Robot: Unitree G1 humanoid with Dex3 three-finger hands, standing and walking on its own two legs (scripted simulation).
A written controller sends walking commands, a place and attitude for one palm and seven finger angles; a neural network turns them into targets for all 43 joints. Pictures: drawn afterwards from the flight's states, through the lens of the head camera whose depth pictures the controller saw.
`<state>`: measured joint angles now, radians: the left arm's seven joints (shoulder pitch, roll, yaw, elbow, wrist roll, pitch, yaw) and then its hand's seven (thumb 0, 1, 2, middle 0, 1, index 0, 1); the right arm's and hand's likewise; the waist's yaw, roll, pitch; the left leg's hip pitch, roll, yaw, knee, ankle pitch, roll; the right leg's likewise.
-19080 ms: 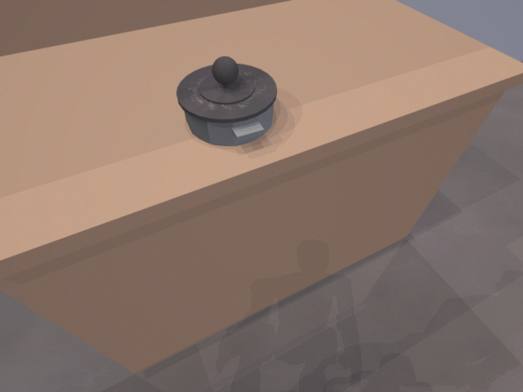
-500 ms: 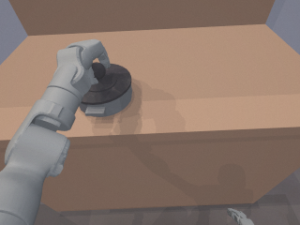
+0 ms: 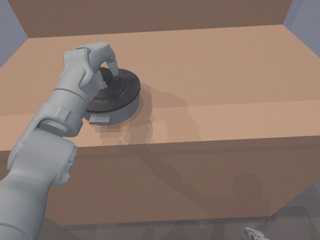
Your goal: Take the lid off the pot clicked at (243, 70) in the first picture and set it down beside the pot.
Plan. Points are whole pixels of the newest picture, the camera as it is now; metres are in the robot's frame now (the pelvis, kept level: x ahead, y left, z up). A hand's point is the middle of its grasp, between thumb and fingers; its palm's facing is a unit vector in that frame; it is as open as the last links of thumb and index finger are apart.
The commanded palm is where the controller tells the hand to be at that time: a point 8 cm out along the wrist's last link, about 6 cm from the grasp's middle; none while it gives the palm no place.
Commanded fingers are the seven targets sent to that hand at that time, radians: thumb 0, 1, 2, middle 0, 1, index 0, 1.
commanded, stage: close the fingers and squeeze the knob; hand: left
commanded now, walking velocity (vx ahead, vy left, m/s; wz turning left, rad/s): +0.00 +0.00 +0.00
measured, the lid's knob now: (103, 76) +0.49 +0.15 +0.17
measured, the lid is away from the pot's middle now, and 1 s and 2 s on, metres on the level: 0.01 0.01 0.01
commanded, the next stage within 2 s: lift the lid straight up in 0.90 s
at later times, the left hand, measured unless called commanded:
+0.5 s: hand (100, 77) +0.46 +0.15 +0.20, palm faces -0.29 -0.10 -0.95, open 7.7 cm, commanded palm +0.44 +0.15 +0.25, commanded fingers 0.00 0.41 0.96 -0.73 -0.93 -0.74 -0.95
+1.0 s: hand (100, 78) +0.45 +0.15 +0.20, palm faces -0.29 -0.12 -0.95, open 7.7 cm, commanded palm +0.44 +0.16 +0.25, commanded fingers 0.00 0.64 1.03 -0.81 -0.98 -0.83 -0.98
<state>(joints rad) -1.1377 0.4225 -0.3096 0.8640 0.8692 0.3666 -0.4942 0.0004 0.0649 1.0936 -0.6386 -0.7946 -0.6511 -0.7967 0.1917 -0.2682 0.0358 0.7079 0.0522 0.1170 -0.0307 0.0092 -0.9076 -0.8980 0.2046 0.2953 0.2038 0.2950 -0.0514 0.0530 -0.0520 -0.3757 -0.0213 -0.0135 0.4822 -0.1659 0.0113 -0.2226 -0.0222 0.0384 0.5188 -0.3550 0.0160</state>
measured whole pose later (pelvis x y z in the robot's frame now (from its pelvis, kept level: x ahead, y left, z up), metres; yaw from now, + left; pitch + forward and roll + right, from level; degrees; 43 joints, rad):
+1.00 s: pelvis +0.00 +0.00 +0.00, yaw +0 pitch +3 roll +1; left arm -1.09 0.44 -0.31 0.78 0.86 0.38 -0.50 0.00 0.25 0.87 -0.61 -0.89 -0.63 -0.88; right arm 0.16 -0.27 0.04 0.69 0.06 0.12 -0.03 0.01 -0.91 -0.90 0.20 0.30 0.20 0.29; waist -0.04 0.05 -0.05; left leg -0.37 -0.02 -0.02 0.49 -0.17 0.01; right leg -0.21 -0.02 0.04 0.51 -0.36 0.01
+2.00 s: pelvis +0.00 +0.00 +0.00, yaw +0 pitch +3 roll +1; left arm -1.29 0.47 -0.29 0.88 0.89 0.38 -0.54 0.01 0.23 0.86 -0.63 -0.88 -0.65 -0.87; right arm 0.20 -0.27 0.04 0.71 0.05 0.06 -0.04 0.01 -0.91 -0.90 0.20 0.30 0.20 0.30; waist -0.05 0.05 -0.06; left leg -0.36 -0.02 -0.01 0.45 -0.15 0.01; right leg -0.21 -0.02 0.04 0.49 -0.34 0.02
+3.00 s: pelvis +0.00 +0.00 +0.00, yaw +0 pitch +3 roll +1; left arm -1.49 0.47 -0.30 0.94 0.93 0.47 -0.57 0.01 0.23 0.87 -0.63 -0.88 -0.66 -0.88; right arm 0.19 -0.28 0.05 0.72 0.05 0.04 -0.03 0.01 -0.91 -0.90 0.20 0.30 0.20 0.30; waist -0.04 0.06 -0.06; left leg -0.36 -0.03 -0.02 0.43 -0.14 0.01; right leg -0.21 -0.03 0.03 0.49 -0.34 0.02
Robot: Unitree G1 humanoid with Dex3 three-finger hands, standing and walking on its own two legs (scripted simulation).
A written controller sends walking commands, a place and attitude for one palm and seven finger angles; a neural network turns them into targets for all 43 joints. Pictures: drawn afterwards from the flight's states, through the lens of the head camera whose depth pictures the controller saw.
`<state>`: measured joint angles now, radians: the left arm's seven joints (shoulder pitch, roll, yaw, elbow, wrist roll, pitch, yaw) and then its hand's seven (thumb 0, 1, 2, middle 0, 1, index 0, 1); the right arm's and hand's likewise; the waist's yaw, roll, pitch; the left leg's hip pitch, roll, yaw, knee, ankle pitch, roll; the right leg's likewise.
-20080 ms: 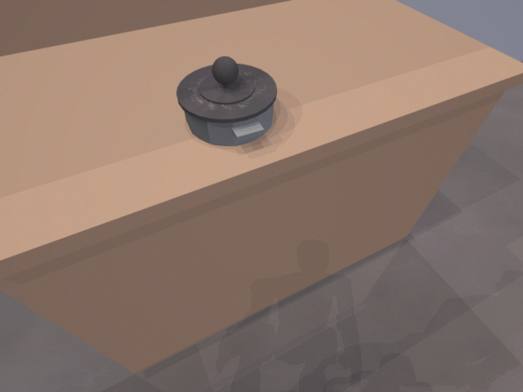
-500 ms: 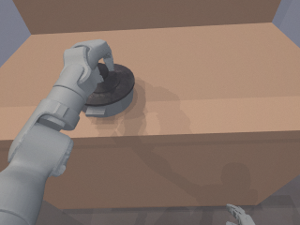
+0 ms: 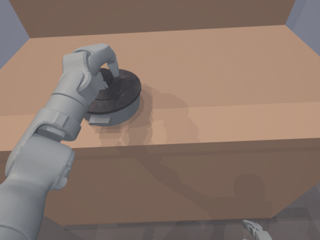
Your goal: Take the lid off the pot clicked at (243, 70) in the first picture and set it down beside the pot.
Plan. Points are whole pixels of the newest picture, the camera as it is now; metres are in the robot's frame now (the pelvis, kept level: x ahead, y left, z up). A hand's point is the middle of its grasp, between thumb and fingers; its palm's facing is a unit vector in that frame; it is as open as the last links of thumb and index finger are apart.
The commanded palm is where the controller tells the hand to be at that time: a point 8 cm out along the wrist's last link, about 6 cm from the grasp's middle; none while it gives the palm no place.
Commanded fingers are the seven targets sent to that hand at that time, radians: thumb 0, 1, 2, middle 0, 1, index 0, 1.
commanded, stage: lift the lid straight up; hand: left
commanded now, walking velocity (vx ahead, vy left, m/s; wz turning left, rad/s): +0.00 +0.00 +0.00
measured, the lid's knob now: (103, 77) +0.49 +0.15 +0.17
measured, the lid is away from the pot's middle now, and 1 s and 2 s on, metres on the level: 0.01 0.01 0.01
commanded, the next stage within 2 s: move the lid sideways beside the pot in 2.00 s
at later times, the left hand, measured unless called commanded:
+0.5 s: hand (93, 68) +0.45 +0.16 +0.23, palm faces -0.26 -0.11 -0.96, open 7.6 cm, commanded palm +0.44 +0.16 +0.29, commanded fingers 0.00 0.64 1.03 -0.81 -0.98 -0.83 -0.98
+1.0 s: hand (91, 49) +0.46 +0.15 +0.27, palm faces -0.20 -0.12 -0.97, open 7.6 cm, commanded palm +0.44 +0.16 +0.33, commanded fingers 0.00 0.64 1.03 -0.81 -0.98 -0.83 -0.98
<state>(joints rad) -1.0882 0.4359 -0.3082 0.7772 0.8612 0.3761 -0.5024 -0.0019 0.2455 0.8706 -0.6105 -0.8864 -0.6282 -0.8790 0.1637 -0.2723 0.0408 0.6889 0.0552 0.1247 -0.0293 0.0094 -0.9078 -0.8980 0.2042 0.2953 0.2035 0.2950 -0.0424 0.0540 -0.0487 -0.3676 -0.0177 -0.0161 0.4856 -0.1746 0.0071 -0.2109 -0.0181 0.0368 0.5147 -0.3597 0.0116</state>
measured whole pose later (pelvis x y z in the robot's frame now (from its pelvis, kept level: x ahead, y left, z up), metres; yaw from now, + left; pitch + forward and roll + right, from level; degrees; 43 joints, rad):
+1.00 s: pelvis +0.00 +0.00 +0.00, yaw +0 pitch +3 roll +1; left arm -1.29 0.47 -0.29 0.88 0.89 0.38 -0.54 0.01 0.23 0.86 -0.63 -0.88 -0.65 -0.87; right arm 0.20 -0.27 0.04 0.71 0.05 0.06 -0.04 0.01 -0.91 -0.90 0.20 0.30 0.20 0.30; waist -0.05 0.05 -0.06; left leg -0.36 -0.02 -0.01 0.45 -0.15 0.01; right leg -0.21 -0.02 0.04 0.49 -0.34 0.02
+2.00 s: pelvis -0.01 +0.00 +0.00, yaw +0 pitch +3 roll +1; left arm -1.49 0.47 -0.30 0.94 0.93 0.47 -0.57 0.01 0.23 0.87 -0.63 -0.88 -0.66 -0.88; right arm 0.19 -0.28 0.05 0.72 0.05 0.04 -0.03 0.01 -0.91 -0.90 0.20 0.30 0.20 0.30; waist -0.04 0.06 -0.06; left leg -0.36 -0.03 -0.02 0.43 -0.14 0.01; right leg -0.21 -0.03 0.03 0.49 -0.34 0.02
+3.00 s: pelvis -0.01 +0.01 +0.00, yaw +1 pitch +4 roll +0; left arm -1.40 0.68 -0.23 0.85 0.97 0.38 -0.60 0.01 0.22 0.87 -0.63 -0.88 -0.66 -0.88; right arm 0.17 -0.28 0.06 0.68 0.08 0.09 -0.03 0.01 -0.91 -0.90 0.20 0.30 0.20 0.30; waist -0.04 0.06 -0.04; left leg -0.40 -0.03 -0.04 0.47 -0.14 0.02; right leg -0.23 -0.03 0.02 0.49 -0.33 0.03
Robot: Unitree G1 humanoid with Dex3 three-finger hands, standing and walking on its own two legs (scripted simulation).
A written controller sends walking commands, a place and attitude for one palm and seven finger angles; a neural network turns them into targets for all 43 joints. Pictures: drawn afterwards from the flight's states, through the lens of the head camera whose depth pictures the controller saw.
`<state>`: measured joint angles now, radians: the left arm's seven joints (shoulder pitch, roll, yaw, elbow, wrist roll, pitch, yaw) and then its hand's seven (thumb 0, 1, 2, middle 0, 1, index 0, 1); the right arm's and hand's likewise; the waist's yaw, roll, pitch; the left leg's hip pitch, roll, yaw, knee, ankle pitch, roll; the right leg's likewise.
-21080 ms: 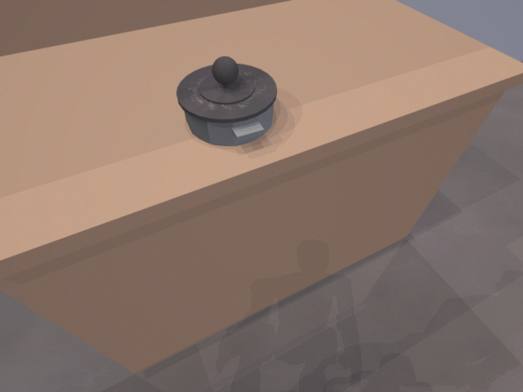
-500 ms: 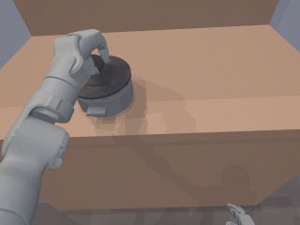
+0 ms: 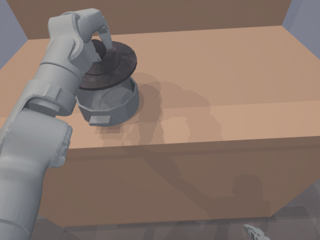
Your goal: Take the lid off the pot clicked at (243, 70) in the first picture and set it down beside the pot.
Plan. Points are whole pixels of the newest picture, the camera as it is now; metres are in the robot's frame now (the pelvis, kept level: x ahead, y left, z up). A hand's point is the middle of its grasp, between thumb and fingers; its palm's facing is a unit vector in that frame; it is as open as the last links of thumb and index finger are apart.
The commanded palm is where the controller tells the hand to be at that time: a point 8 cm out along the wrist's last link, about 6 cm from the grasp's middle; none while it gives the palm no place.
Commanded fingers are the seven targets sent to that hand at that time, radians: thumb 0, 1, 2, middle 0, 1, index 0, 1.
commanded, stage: lift the lid straight up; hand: left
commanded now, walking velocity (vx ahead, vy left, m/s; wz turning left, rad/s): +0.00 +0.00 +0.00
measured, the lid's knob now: (95, 49) +0.50 +0.15 +0.25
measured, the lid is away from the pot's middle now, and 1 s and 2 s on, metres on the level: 0.01 0.01 0.11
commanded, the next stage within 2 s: move the lid sideways beside the pot in 1.00 s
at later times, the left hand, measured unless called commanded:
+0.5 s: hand (80, 32) +0.45 +0.16 +0.31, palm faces -0.11 -0.12 -0.99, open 7.6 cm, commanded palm +0.44 +0.15 +0.37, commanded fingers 0.00 0.64 1.03 -0.81 -0.98 -0.83 -0.98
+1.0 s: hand (77, 14) +0.45 +0.15 +0.34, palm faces -0.06 -0.13 -0.99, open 7.6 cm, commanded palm +0.44 +0.15 +0.39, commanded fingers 0.00 0.64 1.03 -0.81 -0.98 -0.83 -0.98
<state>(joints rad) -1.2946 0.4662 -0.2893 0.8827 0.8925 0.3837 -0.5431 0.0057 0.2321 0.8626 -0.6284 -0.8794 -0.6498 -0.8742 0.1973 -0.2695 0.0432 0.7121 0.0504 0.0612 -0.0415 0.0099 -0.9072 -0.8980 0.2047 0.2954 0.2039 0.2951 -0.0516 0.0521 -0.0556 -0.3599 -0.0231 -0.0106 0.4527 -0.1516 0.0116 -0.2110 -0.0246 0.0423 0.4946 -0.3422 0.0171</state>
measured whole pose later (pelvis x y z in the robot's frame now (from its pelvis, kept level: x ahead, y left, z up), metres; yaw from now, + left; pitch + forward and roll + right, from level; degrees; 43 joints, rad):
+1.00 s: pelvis +0.00 +0.00 +0.00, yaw +1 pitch +3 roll +1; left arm -1.49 0.47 -0.30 0.94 0.93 0.47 -0.57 0.01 0.23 0.87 -0.63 -0.88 -0.66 -0.88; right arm 0.19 -0.28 0.05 0.72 0.05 0.04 -0.03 0.01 -0.91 -0.90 0.20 0.30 0.20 0.30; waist -0.04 0.06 -0.06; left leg -0.36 -0.03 -0.02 0.43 -0.14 0.01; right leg -0.21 -0.03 0.03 0.49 -0.34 0.02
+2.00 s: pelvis -0.01 +0.01 +0.00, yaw +1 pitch +4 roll +0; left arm -1.40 0.68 -0.23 0.85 0.97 0.38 -0.60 0.01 0.22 0.87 -0.63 -0.88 -0.66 -0.88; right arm 0.17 -0.28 0.06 0.68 0.08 0.09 -0.03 0.01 -0.91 -0.90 0.20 0.30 0.20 0.30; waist -0.04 0.06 -0.04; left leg -0.40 -0.03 -0.04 0.47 -0.14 0.02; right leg -0.23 -0.03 0.02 0.49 -0.33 0.03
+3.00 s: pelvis +0.00 +0.01 +0.00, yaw +1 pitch +6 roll -1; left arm -1.43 0.93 -0.13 1.03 1.05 0.26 -0.61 0.01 0.23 0.86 -0.63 -0.88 -0.66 -0.88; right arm 0.23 -0.30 0.05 0.69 0.09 0.14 -0.04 0.01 -0.91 -0.90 0.21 0.30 0.20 0.30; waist -0.07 0.05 -0.02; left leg -0.42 -0.02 -0.04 0.47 -0.15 0.02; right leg -0.22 -0.01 0.01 0.42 -0.30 0.02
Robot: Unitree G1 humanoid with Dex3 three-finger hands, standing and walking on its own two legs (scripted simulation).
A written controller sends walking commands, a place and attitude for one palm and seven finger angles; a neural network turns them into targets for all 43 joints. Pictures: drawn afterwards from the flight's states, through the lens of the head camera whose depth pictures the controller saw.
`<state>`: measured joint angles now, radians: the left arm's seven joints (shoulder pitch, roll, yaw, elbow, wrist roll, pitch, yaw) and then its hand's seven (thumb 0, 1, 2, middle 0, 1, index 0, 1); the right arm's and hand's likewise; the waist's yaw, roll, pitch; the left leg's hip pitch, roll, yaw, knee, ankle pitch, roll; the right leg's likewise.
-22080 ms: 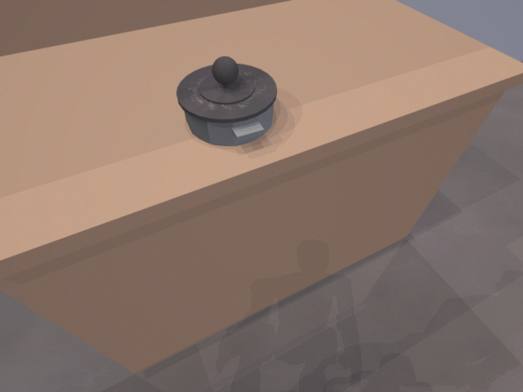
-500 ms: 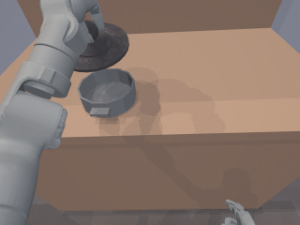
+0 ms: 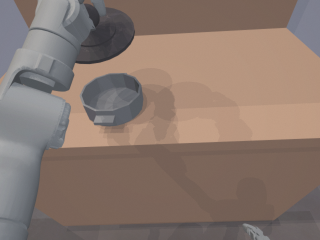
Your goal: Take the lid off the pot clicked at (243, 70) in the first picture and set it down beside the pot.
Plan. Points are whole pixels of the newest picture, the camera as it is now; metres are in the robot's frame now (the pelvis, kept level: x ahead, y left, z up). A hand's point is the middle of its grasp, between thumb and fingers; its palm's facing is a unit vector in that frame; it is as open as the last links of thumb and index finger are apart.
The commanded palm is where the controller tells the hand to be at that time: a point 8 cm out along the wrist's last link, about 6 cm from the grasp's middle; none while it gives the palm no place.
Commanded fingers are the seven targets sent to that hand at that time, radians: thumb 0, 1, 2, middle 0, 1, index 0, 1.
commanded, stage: move the lid sideways beside the pot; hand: left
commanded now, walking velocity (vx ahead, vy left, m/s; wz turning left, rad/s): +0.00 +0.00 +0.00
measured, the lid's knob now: (87, 16) +0.50 +0.15 +0.33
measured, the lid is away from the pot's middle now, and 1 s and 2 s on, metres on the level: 0.01 0.11 0.23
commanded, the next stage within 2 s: none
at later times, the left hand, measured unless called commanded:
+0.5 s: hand (61, 21) +0.45 +0.19 +0.34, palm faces -0.04 -0.10 -0.99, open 7.6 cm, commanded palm +0.43 +0.20 +0.39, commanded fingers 0.00 0.64 1.03 -0.81 -0.98 -0.83 -0.98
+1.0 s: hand (31, 24) +0.44 +0.24 +0.34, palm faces -0.03 -0.10 -0.99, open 7.6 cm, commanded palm +0.43 +0.25 +0.39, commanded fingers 0.00 0.64 1.03 -0.81 -0.98 -0.83 -0.98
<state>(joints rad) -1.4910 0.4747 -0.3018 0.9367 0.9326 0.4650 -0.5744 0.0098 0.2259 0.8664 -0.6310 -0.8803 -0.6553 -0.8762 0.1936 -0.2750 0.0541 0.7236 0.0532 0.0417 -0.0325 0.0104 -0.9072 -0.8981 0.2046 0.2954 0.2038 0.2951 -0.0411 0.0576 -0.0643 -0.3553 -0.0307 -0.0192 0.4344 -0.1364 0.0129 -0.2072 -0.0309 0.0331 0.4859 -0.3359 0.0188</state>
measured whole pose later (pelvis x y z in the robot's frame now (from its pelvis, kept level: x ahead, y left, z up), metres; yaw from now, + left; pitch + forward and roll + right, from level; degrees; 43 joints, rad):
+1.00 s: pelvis -0.01 +0.01 +0.00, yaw +1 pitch +4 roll +0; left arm -1.40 0.68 -0.23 0.85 0.97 0.38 -0.60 0.01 0.22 0.87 -0.63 -0.88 -0.66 -0.88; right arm 0.17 -0.28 0.06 0.68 0.08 0.09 -0.03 0.01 -0.91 -0.90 0.20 0.30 0.20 0.30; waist -0.04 0.06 -0.04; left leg -0.40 -0.03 -0.04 0.47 -0.14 0.02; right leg -0.23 -0.03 0.02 0.49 -0.33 0.03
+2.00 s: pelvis +0.00 +0.01 +0.00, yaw +1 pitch +6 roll -1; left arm -1.43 0.93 -0.13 1.03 1.05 0.26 -0.61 0.01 0.23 0.86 -0.63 -0.88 -0.66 -0.88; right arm 0.23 -0.30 0.05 0.69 0.09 0.14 -0.04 0.01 -0.91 -0.90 0.21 0.30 0.20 0.30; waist -0.07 0.05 -0.02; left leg -0.42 -0.02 -0.04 0.47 -0.15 0.02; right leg -0.22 -0.01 0.01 0.42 -0.30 0.02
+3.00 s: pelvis +0.01 +0.01 +0.00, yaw -1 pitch +7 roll -1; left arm -1.35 0.96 -0.07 1.14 1.03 0.23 -0.59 0.01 0.23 0.86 -0.63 -0.88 -0.65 -0.88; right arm 0.27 -0.31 0.04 0.69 0.10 0.14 -0.04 0.01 -0.91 -0.90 0.21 0.30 0.20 0.30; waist -0.11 0.05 -0.02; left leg -0.44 0.00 -0.03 0.50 -0.18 0.02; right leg -0.23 0.00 0.03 0.42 -0.31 0.03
